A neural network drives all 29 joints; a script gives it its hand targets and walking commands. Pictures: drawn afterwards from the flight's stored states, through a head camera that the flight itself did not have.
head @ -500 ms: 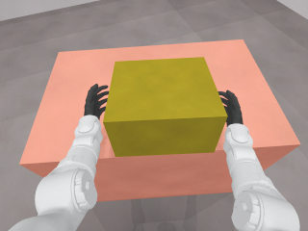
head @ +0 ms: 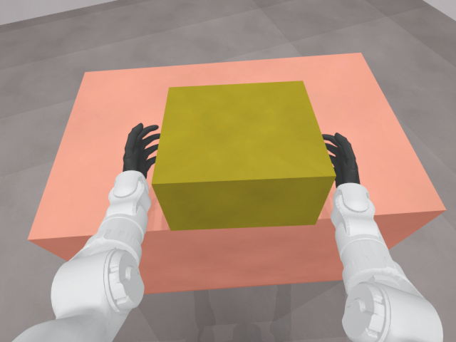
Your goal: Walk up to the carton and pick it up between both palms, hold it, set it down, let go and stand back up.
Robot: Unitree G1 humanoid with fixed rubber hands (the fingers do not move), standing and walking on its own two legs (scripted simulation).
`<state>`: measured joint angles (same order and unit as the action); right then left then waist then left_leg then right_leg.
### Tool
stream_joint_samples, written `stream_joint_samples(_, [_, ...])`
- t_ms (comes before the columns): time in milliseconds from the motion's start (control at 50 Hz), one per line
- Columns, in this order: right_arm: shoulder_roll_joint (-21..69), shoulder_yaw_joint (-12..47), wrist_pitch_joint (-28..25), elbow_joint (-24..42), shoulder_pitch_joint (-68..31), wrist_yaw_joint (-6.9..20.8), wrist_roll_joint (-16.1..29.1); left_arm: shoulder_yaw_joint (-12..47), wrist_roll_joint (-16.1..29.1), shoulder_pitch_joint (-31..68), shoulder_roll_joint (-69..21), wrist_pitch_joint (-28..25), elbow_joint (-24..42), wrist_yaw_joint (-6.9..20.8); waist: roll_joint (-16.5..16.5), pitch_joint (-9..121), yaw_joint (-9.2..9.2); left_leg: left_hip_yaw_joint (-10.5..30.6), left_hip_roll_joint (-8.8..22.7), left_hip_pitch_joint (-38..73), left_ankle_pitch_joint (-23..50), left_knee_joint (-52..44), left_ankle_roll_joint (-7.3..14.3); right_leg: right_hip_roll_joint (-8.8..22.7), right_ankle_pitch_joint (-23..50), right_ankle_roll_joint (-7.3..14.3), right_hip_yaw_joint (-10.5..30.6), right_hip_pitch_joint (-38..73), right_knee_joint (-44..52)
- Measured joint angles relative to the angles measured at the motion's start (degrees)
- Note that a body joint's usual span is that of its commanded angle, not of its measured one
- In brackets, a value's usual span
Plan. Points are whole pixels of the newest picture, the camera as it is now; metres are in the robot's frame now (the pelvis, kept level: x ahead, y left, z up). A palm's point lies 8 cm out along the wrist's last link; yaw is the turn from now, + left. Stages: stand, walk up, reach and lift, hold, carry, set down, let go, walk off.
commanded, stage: set down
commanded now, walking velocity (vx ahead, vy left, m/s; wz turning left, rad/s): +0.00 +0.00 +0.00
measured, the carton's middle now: (239, 153) +0.49 +0.01 -0.01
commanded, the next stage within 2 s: none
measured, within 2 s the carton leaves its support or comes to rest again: rests again in 0.16 s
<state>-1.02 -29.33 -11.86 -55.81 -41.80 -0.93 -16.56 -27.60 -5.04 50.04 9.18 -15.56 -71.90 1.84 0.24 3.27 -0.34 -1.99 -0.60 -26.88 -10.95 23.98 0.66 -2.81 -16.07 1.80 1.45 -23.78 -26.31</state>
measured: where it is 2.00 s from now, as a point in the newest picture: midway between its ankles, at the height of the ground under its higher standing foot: outside the picture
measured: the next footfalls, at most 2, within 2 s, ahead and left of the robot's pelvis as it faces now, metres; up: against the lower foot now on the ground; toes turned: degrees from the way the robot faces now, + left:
none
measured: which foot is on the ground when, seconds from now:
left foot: down 0.00-1.00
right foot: down 0.00-1.00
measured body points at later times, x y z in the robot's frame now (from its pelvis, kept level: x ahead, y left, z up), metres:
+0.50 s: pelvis +0.00 +0.00 +0.00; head +0.12 +0.00 +0.43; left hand +0.44 +0.21 +0.02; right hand +0.43 -0.18 +0.00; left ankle +0.00 +0.11 -0.74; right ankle -0.05 -0.09 -0.74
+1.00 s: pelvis +0.01 +0.03 -0.02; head +0.14 +0.04 +0.41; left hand +0.47 +0.21 -0.01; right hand +0.45 -0.18 -0.02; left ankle +0.00 +0.12 -0.74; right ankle -0.05 -0.09 -0.74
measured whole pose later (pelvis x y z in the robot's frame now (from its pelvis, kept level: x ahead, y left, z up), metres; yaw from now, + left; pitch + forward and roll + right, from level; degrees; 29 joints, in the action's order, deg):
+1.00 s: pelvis +0.01 +0.03 -0.02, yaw -1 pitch +30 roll -2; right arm -14.2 -7.3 -21.9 -79.1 -49.7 0.1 6.1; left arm -4.6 10.0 57.5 11.9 -18.0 -81.4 -4.3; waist 0.5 14.9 -0.6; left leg -2.0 0.1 -48.4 -12.2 31.4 1.4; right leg -3.4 -14.5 1.2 1.4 -42.0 -26.7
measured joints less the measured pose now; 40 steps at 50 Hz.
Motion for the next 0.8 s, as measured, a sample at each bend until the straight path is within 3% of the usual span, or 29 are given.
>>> stream_joint_samples(540, [-1.1,-0.1,-2.8,-2.4,-0.6,0.5,-1.3,-0.6,0.0,1.0,0.0,-2.8,-1.6,-0.7,0.3,1.8,0.00,0.0,0.0,-5.1,0.0,0.6,0.2,0.0,0.2,0.0,0.0,-4.8,0.0])
stream_joint_samples(620, [-4.1,4.2,-3.1,-7.7,-1.6,0.5,3.8,1.9,0.5,2.1,0.5,-2.8,-3.2,-2.0,0.3,3.5,-0.01,0.0,0.0,-7.6,0.0,1.3,0.3,0.0,0.4,0.0,0.0,-6.9,0.0])
stream_joint_samples(740, [-8.5,13.6,-4.1,-13.9,-2.8,0.3,13.5,12.6,8.5,5.2,2.5,-2.7,-9.0,-3.1,0.3,8.0,0.00,0.0,0.2,-13.6,-0.6,3.7,0.6,-0.1,0.8,-0.3,0.0,-11.8,0.0])
stream_joint_samples(800, [-10.3,17.2,-6.7,-15.5,-3.1,-0.1,15.5,16.3,11.3,6.0,2.6,-2.8,-9.5,-3.5,0.3,9.6,0.00,0.0,0.2,-16.3,-1.0,4.9,0.8,-0.1,1.0,-0.9,0.0,-14.0,-0.2])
